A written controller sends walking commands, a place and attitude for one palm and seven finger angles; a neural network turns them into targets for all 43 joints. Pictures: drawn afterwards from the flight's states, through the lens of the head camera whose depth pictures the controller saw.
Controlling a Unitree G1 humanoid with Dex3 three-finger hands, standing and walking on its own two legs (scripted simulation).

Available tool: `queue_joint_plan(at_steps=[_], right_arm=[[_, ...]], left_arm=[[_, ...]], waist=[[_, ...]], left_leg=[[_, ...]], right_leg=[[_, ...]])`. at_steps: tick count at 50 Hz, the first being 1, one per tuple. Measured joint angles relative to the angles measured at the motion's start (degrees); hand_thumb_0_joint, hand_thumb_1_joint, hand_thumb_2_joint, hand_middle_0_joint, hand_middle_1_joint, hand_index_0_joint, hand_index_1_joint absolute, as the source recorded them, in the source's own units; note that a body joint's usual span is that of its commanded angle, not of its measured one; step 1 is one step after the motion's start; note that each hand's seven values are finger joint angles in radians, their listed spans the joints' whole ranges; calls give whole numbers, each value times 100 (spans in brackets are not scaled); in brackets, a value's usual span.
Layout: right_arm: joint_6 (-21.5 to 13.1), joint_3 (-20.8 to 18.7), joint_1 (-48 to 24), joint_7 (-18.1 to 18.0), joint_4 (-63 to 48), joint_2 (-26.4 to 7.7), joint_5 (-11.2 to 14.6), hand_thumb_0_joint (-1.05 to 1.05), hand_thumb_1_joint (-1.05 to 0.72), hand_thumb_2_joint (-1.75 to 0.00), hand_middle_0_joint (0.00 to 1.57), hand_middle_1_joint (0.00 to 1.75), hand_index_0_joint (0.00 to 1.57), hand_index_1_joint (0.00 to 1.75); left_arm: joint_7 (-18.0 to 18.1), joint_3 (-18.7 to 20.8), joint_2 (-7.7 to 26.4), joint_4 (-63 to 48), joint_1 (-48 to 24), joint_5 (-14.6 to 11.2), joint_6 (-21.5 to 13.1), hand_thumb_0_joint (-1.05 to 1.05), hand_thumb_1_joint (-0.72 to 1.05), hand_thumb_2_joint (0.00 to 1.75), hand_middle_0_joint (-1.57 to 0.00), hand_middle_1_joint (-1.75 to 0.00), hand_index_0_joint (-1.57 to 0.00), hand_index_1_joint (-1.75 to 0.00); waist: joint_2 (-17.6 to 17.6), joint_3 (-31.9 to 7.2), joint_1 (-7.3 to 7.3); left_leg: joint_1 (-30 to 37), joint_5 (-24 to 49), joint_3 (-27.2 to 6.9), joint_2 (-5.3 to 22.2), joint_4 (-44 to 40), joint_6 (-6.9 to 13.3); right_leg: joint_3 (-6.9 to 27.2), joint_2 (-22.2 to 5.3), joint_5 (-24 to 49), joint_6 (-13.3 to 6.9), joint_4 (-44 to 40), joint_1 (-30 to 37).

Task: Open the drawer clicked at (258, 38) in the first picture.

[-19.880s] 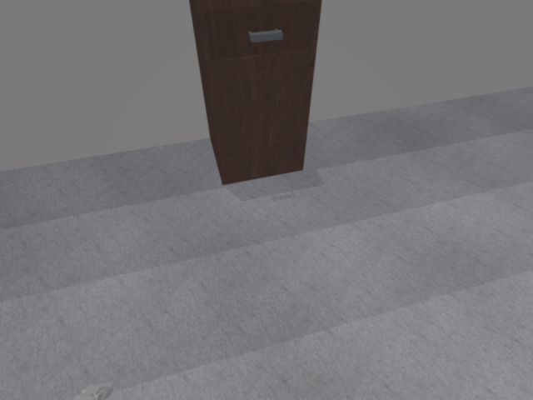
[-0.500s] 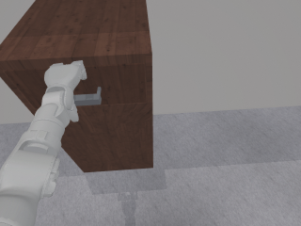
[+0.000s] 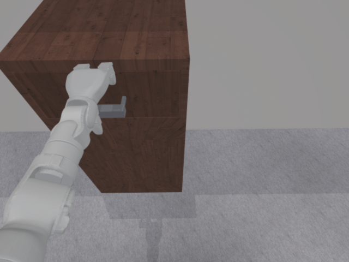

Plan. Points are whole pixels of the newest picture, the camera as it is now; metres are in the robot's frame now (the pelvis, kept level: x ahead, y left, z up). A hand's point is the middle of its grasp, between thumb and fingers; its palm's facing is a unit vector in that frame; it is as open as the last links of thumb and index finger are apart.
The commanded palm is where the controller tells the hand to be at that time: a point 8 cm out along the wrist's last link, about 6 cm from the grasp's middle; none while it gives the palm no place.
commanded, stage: move the hooked fingers above the handle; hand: left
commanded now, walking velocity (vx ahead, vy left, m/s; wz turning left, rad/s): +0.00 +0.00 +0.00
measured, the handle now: (103, 105) +0.52 +0.19 +0.03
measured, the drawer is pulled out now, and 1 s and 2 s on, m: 0.00 0.00 0.00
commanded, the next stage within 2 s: lower the fingers behind the handle in 0.18 s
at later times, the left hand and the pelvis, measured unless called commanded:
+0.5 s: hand (93, 112) +0.47 +0.20 +0.07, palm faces -0.02 -0.02 -1.00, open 13.8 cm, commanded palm +0.45 +0.20 +0.13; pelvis -0.01 -0.01 +0.00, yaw +0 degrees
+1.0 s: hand (96, 110) +0.48 +0.19 +0.06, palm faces -0.04 +0.01 -1.00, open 13.8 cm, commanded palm +0.46 +0.20 +0.09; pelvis -0.01 -0.01 -0.01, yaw +0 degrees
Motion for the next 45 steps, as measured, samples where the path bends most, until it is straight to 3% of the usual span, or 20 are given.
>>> queue_joint_plan(at_steps=[6, 13, 20, 24, 29, 33, 39, 45], right_arm=[[105, 209, -142, -122, -158, 192, 95, 1, -90, -89, 20, 30, 21, 30], [0, 271, -96, -266, -414, 197, 122, 1, -90, -89, 20, 30, 21, 30], [-129, 31, 130, -253, -306, 14, 56, 1, -90, -89, 20, 30, 21, 30], [-187, -89, 169, -187, -143, -37, 12, 1, -90, -89, 20, 30, 21, 30], [-201, -132, 90, -77, -31, -29, -32, 1, -90, -89, 20, 30, 20, 29], [-146, -103, 71, -10, -16, 22, -41, 1, -90, -89, 20, 30, 20, 29], [-21, 47, -25, -3, -63, 165, 6, 1, -90, -89, 20, 30, 20, 29], [3, 171, -90, -76, -220, 238, 32, 1, -90, -89, 20, 30, 21, 30]], left_arm=[[-363, 31, 69, 388, -126, 9, 269, 0, -49, 30, -37, -123, -38, -127], [-791, 241, 425, 493, -69, 2, -54, 0, -49, 30, -33, -121, -33, -122], [-661, 245, 540, 17, 329, -45, -632, 0, -49, 30, -32, -120, -32, -121], [-369, 140, 453, -135, 370, 7, -727, 0, -49, 30, -32, -120, -32, -121], [24, 134, 288, -21, 235, 83, -484, 0, -49, 30, -32, -120, -32, -121], [187, 120, 117, 87, 193, 96, -233, 0, -49, 30, -36, -125, -36, -126], [159, 35, -53, 430, 37, 95, 126, 0, -49, 30, -35, -123, -36, -128], [-12, 36, 30, 649, -133, 150, 138, 0, -49, 30, -33, -121, -32, -127]], waist=[[33, 49, -102], [-29, 163, -172], [-84, 207, -33], [-120, 175, -7], [-114, 95, -64], [-55, 0, -24], [-21, -66, -23], [-63, -39, -90]], left_leg=[[281, 124, 81, 23, -242, -17], [318, 212, 110, 66, -330, -62], [95, 145, 24, 65, -157, -71], [-86, 66, -51, 47, 3, -71], [-266, -29, -65, 46, 155, -62], [-294, -67, -41, 41, 179, -48], [-204, -52, -13, 29, 127, -36], [-226, 3, -4, 37, 122, -46]], right_leg=[[83, 17, 98, -15, -130, 198], [113, 59, 171, -51, -155, 189], [24, 62, 106, -67, -45, 25], [-52, 49, 28, -70, 59, -102], [-67, 51, -46, -63, 161, -256], [-43, 45, -74, -50, 182, -288], [-15, 32, -72, -38, 166, -222], [-7, 39, -33, -45, 199, -266]])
